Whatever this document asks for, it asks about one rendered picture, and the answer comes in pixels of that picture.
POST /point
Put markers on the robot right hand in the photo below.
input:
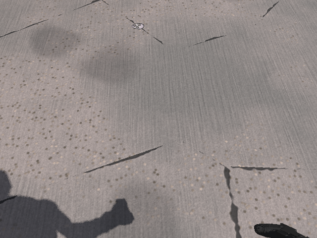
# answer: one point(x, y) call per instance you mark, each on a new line
point(277, 231)

